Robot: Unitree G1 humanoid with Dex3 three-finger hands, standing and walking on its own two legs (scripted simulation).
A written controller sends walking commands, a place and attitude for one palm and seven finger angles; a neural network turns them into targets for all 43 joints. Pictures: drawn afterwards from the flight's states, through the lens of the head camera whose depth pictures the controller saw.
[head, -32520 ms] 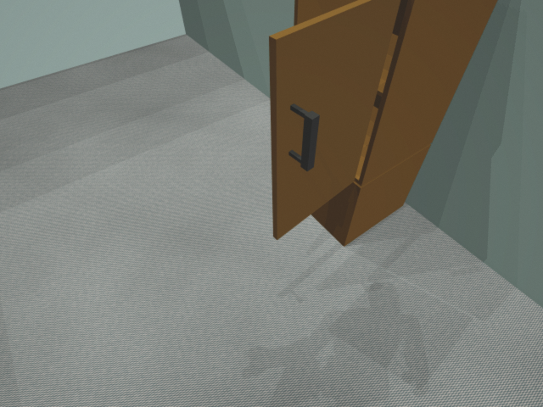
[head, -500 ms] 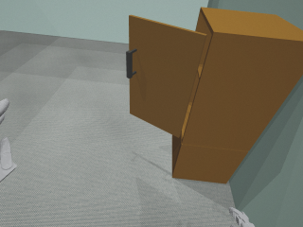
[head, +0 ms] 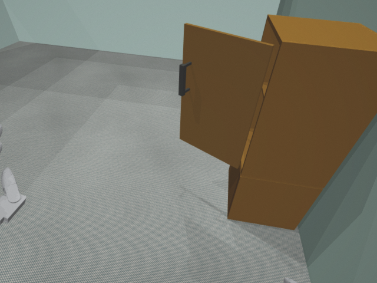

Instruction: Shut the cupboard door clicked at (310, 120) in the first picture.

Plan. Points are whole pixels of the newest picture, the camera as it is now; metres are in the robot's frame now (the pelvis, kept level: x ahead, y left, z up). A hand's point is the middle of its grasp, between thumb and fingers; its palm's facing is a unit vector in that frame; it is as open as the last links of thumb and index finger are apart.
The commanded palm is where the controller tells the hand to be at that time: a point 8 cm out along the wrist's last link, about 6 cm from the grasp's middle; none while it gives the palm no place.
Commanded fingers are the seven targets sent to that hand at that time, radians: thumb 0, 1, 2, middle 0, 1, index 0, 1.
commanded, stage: stop stepping back and stand still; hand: left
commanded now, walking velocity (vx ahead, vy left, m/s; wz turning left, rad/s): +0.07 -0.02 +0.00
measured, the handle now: (185, 78) +0.92 +0.10 +0.04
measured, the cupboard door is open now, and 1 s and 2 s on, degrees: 63 63 63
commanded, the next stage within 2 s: let the arm hang, fingers relaxed in 0.74 s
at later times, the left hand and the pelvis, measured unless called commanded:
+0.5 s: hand (44, 177) +0.24 +0.29 +0.15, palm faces +0.46 -0.77 -0.44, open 7.4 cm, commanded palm +0.18 +0.32 +0.18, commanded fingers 0.00 0.90 0.90 -0.20 -0.30 -0.20 -0.30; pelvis +0.05 +0.02 +0.00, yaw +1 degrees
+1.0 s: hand (71, 247) +0.21 +0.29 -0.06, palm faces +0.09 -0.91 -0.40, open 7.4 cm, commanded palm none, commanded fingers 0.00 0.90 0.90 -0.20 -0.30 -0.20 -0.30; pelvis +0.03 +0.05 +0.00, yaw +2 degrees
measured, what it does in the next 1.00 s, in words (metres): steps on the spot: left foot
